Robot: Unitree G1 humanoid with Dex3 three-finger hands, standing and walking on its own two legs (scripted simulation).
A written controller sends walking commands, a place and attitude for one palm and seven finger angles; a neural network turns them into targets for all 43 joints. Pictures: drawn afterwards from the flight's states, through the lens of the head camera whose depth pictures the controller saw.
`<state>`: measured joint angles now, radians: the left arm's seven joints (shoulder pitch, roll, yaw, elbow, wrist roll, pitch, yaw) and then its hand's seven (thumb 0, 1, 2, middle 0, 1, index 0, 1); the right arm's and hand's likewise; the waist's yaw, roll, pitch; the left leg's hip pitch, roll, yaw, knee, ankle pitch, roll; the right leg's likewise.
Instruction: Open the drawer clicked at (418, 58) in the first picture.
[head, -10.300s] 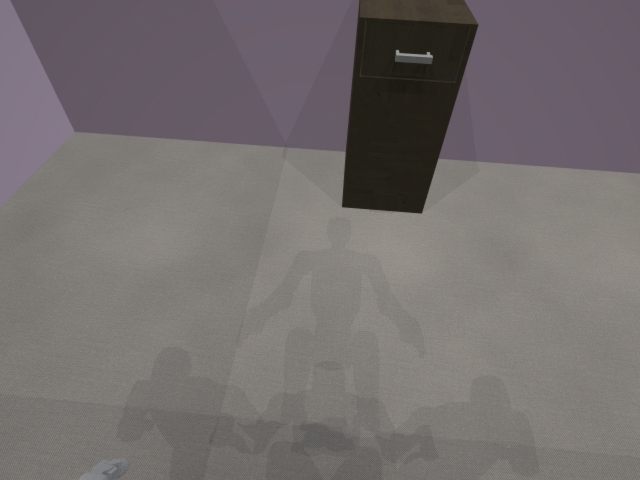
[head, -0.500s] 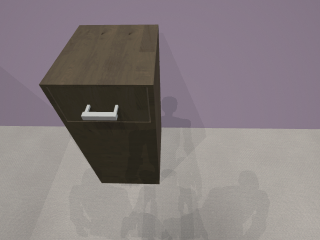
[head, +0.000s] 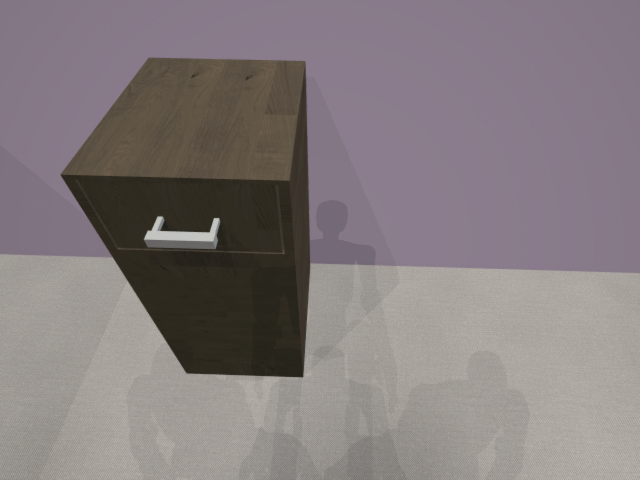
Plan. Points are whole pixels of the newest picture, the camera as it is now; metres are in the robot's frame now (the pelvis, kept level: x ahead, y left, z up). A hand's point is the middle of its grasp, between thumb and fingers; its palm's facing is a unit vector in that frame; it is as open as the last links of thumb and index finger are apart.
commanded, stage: come to a stop and stand still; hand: left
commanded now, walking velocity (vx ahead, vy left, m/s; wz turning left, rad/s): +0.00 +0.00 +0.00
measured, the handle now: (184, 231) +0.51 +0.28 -0.04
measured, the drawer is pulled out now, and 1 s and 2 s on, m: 0.00 0.00 0.00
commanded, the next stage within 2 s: look again from close up in 0.02 s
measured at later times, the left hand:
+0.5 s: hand out of the picture -0.02 +0.19 -0.17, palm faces +0.02 -0.98 -0.21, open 7.3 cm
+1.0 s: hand (162, 419) +0.19 +0.21 -0.03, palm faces -0.02 -0.53 -0.85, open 7.7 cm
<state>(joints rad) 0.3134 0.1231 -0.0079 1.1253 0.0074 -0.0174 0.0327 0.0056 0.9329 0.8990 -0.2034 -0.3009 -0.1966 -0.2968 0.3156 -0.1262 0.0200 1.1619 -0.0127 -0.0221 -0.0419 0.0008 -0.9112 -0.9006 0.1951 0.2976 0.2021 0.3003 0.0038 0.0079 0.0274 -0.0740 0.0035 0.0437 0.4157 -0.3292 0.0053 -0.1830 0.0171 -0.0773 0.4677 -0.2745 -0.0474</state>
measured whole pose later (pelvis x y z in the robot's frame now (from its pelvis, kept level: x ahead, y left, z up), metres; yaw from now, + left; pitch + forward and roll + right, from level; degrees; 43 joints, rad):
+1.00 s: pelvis -0.03 +0.02 -0.02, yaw -2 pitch +5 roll +1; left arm 0.34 0.27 -0.10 0.07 0.60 0.07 0.33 0.02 0.81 0.85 -0.21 -0.38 -0.20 -0.38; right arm 0.20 -0.29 -0.03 0.72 -0.02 -0.20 -0.04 0.02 -0.92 -0.90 0.20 0.30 0.20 0.30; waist -0.01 0.07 -0.10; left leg -0.35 -0.03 0.09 0.63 -0.37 0.04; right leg -0.46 -0.02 -0.02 0.69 -0.32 -0.02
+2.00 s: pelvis -0.02 +0.02 -0.01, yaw -3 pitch +3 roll +1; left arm 0.06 0.38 -0.10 0.05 0.99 0.11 0.25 -0.01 -0.36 0.36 -0.31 -1.12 -0.31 -1.11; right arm 0.11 -0.26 -0.03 0.60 0.00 0.08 -0.02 0.01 -0.91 -0.90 0.19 0.30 0.20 0.30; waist 0.07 0.07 -0.06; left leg -0.28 -0.04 0.03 0.58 -0.36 0.03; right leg -0.39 0.00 -0.01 0.62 -0.29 -0.02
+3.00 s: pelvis -0.03 +0.01 +0.00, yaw -2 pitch +4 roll +0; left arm -0.24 0.48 -0.07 0.32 0.97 -0.03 0.10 -0.01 -0.49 0.30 -0.32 -1.20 -0.32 -1.20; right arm 0.13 -0.24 0.00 0.62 0.02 0.09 -0.03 0.01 -0.91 -0.90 0.20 0.30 0.20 0.30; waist 0.07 0.06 -0.02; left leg -0.26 -0.03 0.00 0.48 -0.29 0.02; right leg -0.34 0.01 -0.04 0.50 -0.23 -0.03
